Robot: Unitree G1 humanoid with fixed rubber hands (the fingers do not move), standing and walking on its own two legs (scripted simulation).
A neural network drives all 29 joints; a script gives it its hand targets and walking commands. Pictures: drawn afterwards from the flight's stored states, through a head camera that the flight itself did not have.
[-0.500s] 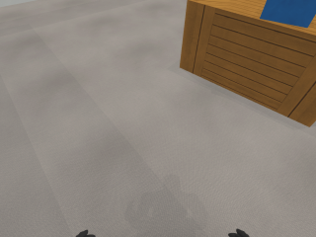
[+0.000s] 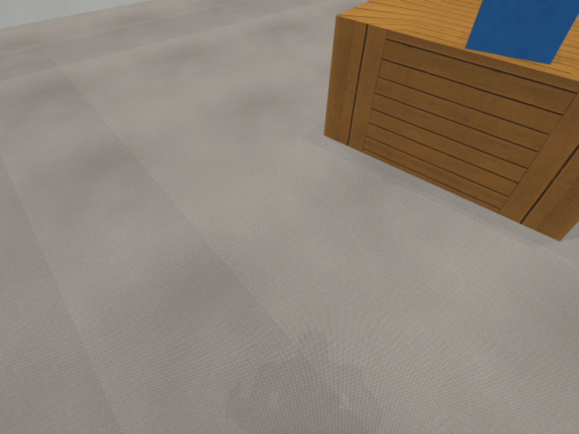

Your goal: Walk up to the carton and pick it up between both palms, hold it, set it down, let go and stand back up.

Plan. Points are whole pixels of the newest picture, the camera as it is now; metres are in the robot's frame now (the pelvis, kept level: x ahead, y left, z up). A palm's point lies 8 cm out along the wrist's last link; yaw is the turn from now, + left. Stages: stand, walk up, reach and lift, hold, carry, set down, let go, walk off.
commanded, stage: stand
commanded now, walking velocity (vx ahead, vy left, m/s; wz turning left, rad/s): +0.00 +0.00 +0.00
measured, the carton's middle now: (526, 8) +1.58 -0.85 +0.06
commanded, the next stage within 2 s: walk up in 0.94 s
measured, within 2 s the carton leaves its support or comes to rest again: neither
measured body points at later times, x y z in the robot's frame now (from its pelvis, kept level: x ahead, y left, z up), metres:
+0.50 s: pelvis +0.00 -0.01 +0.01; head +0.01 -0.01 +0.46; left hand +0.03 +0.23 -0.14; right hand +0.04 -0.24 -0.14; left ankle -0.01 +0.12 -0.73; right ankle -0.01 -0.12 -0.73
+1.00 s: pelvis +0.00 -0.01 +0.01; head +0.00 -0.01 +0.46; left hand +0.02 +0.21 -0.14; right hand -0.01 -0.23 -0.15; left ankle -0.01 +0.12 -0.73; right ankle -0.01 -0.12 -0.73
